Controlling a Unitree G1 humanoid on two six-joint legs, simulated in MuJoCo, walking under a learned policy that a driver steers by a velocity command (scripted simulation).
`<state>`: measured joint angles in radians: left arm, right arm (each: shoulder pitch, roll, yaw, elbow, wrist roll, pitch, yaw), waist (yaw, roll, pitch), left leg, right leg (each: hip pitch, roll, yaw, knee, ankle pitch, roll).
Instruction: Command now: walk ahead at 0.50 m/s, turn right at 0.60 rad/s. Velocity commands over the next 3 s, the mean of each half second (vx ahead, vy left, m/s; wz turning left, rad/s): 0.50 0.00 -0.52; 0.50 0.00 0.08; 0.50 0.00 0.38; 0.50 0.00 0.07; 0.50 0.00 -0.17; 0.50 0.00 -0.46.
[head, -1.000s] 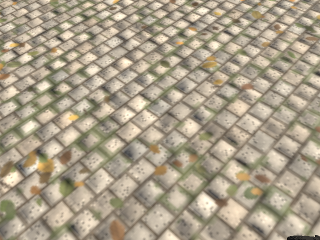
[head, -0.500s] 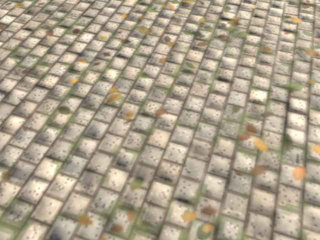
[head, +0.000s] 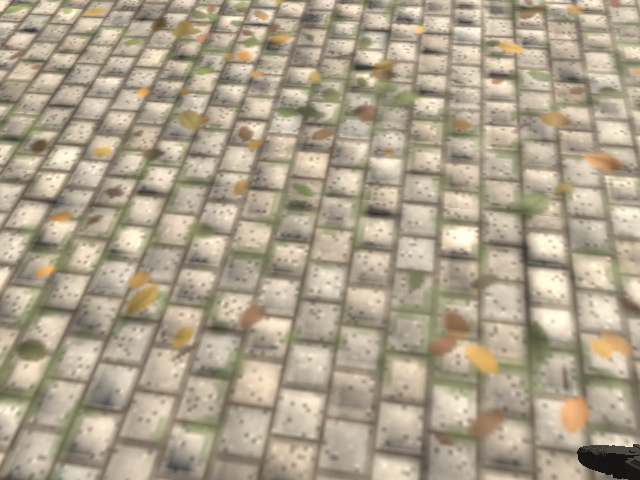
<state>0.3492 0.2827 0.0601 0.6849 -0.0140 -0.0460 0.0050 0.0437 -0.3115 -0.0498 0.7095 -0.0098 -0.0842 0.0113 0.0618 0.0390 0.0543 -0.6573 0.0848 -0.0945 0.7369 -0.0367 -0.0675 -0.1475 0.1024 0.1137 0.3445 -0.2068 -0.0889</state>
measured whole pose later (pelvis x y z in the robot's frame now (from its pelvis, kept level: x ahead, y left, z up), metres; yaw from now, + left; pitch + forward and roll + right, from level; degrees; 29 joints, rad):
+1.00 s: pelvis +0.53 -0.09 +0.00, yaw -10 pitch +0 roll -2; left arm 0.32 0.27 0.07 0.81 0.02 -0.10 0.00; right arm 0.18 -0.31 -0.06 0.80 0.02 -0.04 0.02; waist 0.05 0.05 0.03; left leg -0.70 0.11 -0.07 0.88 -0.01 -0.02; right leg -0.02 0.04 -0.17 0.23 -0.22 -0.05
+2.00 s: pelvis +1.12 -0.13 +0.00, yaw +4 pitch +1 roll -1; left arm 0.32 0.26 0.04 0.87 0.00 -0.09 -0.02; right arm 0.18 -0.30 -0.05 0.75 0.01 -0.06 0.00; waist 0.05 0.05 0.02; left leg -0.63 0.11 -0.05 0.94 -0.19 0.00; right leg -0.14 0.07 -0.04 0.28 -0.16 -0.07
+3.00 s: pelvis +1.66 -0.14 -0.01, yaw -18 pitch +1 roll +0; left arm 0.27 0.26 0.07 0.78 0.00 -0.06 -0.02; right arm 0.15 -0.30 -0.06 0.80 0.01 -0.10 0.00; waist 0.03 0.03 0.05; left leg -0.56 0.11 -0.03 1.09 -0.31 -0.01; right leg -0.23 0.10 0.00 0.38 -0.17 -0.10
